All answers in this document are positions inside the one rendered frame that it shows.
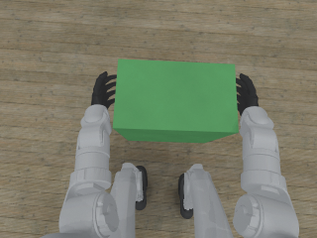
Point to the robot left forearm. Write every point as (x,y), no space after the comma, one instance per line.
(91,170)

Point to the robot left upper arm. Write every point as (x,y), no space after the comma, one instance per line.
(92,215)

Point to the carton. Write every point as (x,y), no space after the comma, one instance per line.
(175,101)

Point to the right robot hand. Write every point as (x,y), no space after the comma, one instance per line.
(248,94)

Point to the left robot thigh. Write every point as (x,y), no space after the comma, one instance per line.
(127,186)

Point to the robot right upper arm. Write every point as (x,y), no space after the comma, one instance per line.
(258,216)

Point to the left robot hand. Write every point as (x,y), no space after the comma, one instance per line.
(100,95)

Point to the left robot foot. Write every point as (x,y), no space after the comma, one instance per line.
(141,204)

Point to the robot right forearm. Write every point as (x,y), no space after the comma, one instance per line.
(260,154)

